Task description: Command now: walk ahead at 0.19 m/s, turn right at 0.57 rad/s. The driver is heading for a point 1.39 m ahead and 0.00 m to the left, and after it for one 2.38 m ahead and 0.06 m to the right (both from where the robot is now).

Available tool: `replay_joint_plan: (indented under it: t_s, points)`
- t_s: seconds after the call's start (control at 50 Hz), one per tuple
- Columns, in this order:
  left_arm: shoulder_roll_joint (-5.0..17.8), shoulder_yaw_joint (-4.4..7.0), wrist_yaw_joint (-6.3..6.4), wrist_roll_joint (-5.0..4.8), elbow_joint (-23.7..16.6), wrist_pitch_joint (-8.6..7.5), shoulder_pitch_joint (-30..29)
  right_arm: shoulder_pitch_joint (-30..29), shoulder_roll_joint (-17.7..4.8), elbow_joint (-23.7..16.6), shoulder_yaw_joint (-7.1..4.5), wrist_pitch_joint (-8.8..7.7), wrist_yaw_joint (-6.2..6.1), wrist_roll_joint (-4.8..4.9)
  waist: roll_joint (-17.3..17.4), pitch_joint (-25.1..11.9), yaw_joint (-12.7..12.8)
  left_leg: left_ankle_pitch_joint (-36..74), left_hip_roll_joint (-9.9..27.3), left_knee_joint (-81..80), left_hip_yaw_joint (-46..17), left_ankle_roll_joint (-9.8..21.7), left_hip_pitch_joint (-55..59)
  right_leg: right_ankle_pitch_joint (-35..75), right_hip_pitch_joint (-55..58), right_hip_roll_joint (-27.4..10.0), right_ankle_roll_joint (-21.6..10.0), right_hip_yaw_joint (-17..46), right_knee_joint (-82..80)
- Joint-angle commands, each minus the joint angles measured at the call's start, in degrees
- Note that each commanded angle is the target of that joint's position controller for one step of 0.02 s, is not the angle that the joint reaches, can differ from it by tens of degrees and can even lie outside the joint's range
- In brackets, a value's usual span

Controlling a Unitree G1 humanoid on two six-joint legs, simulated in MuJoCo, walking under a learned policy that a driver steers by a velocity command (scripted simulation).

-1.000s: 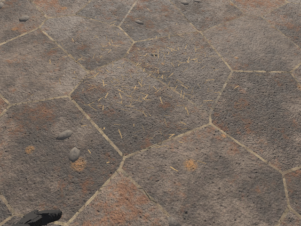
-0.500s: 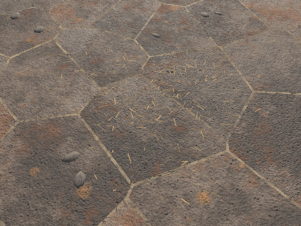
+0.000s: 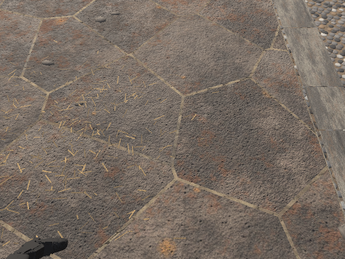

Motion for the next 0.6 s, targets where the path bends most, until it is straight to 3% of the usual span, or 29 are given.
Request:
replay_joint_plan:
  t_s: [0.02,0.04,0.06,0.1,0.14,0.22,0.32,0.36,0.38,0.4,0.42,0.44,0.46,0.48,0.52,0.56,0.6]
  points:
    - [12.37,3.47,0.74,0.45,-2.07,-0.69,14.73,-3.96,-7.57,-8.11,-0.56,-2.52,0.35,1.53,-6.87,-20.81,9.94,-2.06,-4.47,29.50,-9.25,1.09,-33.67,24.79,42.70,-20.29,-18.60,32.19,-13.86]
    - [9.95,2.86,0.86,-0.42,-1.72,-0.87,11.60,-5.00,-7.15,-8.08,-0.34,-2.16,-0.38,0.96,-4.11,-14.54,7.92,2.95,-2.44,25.15,-8.36,1.86,-34.00,21.25,35.16,-16.80,-15.40,26.29,-14.29]
    - [8.44,2.37,1.12,-0.61,-2.32,-0.68,8.34,-5.22,-7.60,-7.44,-0.59,-1.52,-1.24,-0.35,-2.64,-10.94,6.16,6.35,-0.98,21.36,-8.63,1.82,-31.21,20.87,27.50,-14.69,-13.48,23.18,-15.21]
    - [8.10,2.08,1.45,0.79,-3.36,-0.47,4.18,-2.81,-7.83,-7.02,-0.98,0.01,-1.53,-0.80,-3.69,-9.14,2.35,9.52,-1.19,17.88,-8.44,1.83,-22.87,25.13,16.07,-12.58,-12.98,19.34,-17.28]
    - [8.00,1.99,1.80,1.18,-2.78,-0.96,3.55,-0.86,-5.94,-6.26,-0.43,0.59,-1.54,-0.89,-3.89,-10.19,1.29,12.29,-2.23,14.07,-7.60,1.21,-20.37,32.07,13.53,-11.83,-13.49,16.09,-17.20]
    - [7.33,1.49,2.69,0.49,-0.95,-0.51,4.41,-4.66,-3.47,-7.19,0.78,1.07,-1.34,-0.91,-4.46,-10.78,2.72,18.97,-2.50,2.62,-7.95,0.64,-18.80,28.25,14.07,-10.55,-11.98,14.13,-16.95]
    - [6.62,0.67,2.46,1.02,0.70,0.51,5.37,-10.01,-3.79,-8.77,0.95,1.37,-0.45,-0.13,-5.64,-8.00,5.00,20.35,-3.48,-9.94,-8.04,1.36,-12.80,15.75,13.47,-10.48,-10.94,16.14,-16.76]
    - [5.54,-0.02,2.14,0.82,1.35,0.71,5.39,-9.96,-3.69,-9.02,0.84,1.14,-0.15,-0.21,-5.68,-7.34,4.40,19.42,-4.47,-16.46,-7.32,2.47,-8.86,13.98,14.00,-10.23,-10.01,17.34,-14.26]
    - [4.16,-0.68,2.08,0.50,1.77,0.72,5.59,-8.52,-2.86,-8.61,1.05,0.77,0.16,-0.39,-4.99,-7.94,3.22,23.56,-4.92,-23.25,-6.34,3.48,-3.91,7.43,13.06,-9.07,-8.38,17.26,-13.47]
    - [2.74,-1.35,2.02,0.78,2.36,0.45,7.44,-8.17,-3.42,-8.68,1.04,0.47,0.24,-0.90,-3.90,-7.92,3.28,27.43,-3.61,-26.71,-7.70,4.52,1.15,-0.77,10.94,-6.94,-5.84,17.39,-12.89]
    - [1.99,-1.73,2.01,1.69,2.44,0.10,8.80,-7.13,-6.29,-9.34,0.55,0.36,-0.12,-1.16,-0.24,-8.46,4.08,30.64,2.01,-26.36,-12.89,6.65,5.04,-10.08,8.01,-3.59,-3.40,15.52,-8.90]
    - [0.65,-1.84,1.92,1.41,2.47,-0.55,12.83,-6.90,-9.72,-8.42,-0.48,0.63,-0.23,-1.00,9.48,-8.44,7.42,21.25,5.47,-26.41,-18.34,11.57,8.33,-18.65,1.00,2.92,-1.37,7.46,-3.95]
    - [2.42,-1.66,1.92,1.07,1.78,-1.12,9.38,-3.29,-8.32,-7.29,-0.74,0.89,0.00,-0.24,13.40,-7.78,3.78,5.36,8.50,-32.41,-25.96,15.52,6.48,-18.71,-0.51,3.45,0.66,2.37,2.71]
    - [4.26,-0.88,1.91,0.28,0.68,-1.48,5.55,-1.13,-7.47,-6.72,-0.39,0.84,0.19,-0.06,14.17,-3.91,1.87,-3.19,10.74,-36.30,-31.58,17.17,4.76,-17.88,-3.26,2.38,1.09,1.56,5.82]
    - [4.99,-0.19,1.68,-0.20,0.03,-1.57,3.32,-0.61,-7.98,-6.50,-0.52,0.40,-0.08,-0.13,14.05,-0.01,1.22,-5.65,12.66,-39.35,-34.39,18.23,2.38,-20.81,-6.67,-0.06,0.81,3.22,12.72]
    - [3.49,-0.34,1.04,-0.66,0.33,-2.19,4.14,-2.31,-8.04,-6.89,-0.67,0.16,-0.24,0.58,11.80,-0.26,2.44,-1.49,10.54,-39.70,-29.19,16.31,1.31,-19.98,-4.88,-1.64,-0.39,2.92,10.36]
    - [1.25,-0.85,0.42,-0.40,1.77,-2.97,5.56,-5.93,-8.14,-7.55,-0.79,0.56,0.05,1.27,11.23,-1.41,4.02,6.29,5.81,-39.33,-20.38,14.10,-4.33,-13.06,6.27,0.14,-0.84,-0.52,1.06]
Keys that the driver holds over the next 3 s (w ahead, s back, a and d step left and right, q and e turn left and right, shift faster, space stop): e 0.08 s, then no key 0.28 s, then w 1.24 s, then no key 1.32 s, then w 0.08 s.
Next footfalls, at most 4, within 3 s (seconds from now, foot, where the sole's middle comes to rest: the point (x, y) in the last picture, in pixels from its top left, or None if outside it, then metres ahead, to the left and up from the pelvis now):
0.40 left None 0.21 0.13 -0.75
0.70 right None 0.20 -0.14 -0.75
1.14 left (159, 220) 0.58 0.04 -0.75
1.66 right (222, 161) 0.83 -0.24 -0.75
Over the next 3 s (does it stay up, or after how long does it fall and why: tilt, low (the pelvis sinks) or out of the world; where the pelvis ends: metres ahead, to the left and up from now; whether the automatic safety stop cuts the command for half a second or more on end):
stays up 0.83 -0.12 0.02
